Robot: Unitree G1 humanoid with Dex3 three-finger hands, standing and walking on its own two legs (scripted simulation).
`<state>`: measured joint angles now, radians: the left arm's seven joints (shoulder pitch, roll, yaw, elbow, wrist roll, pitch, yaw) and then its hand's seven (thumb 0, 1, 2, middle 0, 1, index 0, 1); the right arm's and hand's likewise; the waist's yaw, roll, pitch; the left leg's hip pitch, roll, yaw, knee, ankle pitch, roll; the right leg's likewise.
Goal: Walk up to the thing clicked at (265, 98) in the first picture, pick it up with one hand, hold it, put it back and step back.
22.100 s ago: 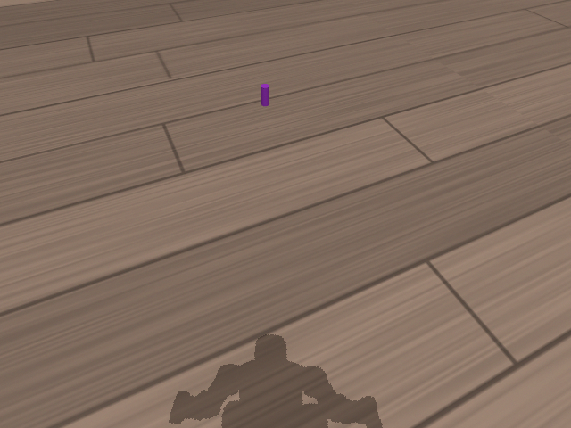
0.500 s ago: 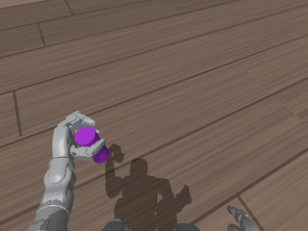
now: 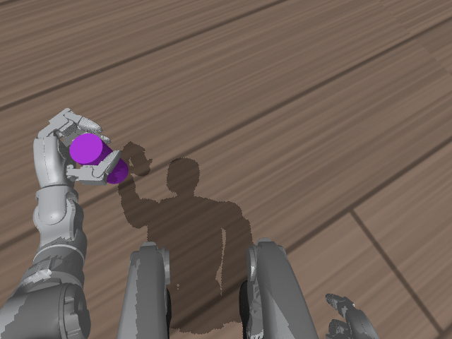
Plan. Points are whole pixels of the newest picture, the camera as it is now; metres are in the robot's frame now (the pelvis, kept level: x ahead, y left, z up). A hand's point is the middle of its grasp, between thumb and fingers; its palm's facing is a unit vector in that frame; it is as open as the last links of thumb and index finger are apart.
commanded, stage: crouch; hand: left
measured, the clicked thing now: (102, 161) +0.43 +0.21 -0.07
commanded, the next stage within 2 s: lower in 1.06 s
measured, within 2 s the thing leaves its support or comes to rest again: rests again in 2.00 s
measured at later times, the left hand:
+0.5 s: hand (115, 173) +0.45 +0.23 -0.22, palm faces +0.19 -0.98 -0.04, open 7.8 cm
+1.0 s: hand (122, 179) +0.47 +0.23 -0.31, palm faces +0.20 -0.98 -0.04, open 7.7 cm
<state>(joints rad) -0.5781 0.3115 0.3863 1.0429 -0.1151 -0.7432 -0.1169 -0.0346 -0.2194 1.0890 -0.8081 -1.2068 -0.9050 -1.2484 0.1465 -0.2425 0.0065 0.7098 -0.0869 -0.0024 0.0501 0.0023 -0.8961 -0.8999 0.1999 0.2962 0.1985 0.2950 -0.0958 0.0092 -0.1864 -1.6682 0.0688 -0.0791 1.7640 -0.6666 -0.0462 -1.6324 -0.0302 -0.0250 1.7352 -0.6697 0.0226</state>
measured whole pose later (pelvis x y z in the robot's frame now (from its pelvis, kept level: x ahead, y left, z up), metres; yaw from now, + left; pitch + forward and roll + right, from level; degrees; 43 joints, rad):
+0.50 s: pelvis -0.04 +0.01 -0.17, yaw -3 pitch +31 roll -6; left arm -0.81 0.53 0.52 1.23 -0.03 -0.76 -0.11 -0.03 -0.22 1.10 -0.81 -1.20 -0.91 -1.24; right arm 0.10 -0.27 0.09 0.72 -0.15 0.02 0.10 0.00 -0.91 -0.91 0.20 0.30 0.20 0.30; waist -0.20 -0.03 -0.04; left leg -2.18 0.03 -0.16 2.31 -0.67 -0.05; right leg -2.12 -0.01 -0.03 2.25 -0.67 0.05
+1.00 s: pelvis -0.04 +0.01 -0.22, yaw -7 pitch +27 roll -10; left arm -0.78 0.64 0.57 1.22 -0.03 -0.78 -0.09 -0.03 -0.22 1.10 -0.81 -1.20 -0.91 -1.25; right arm 0.06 -0.32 0.20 0.69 -0.21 0.07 0.12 0.00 -0.90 -0.90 0.20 0.30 0.20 0.30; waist -0.24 -0.08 0.09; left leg -2.29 0.02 -0.25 2.50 -0.70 -0.06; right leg -2.19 0.02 -0.08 2.38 -0.67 0.07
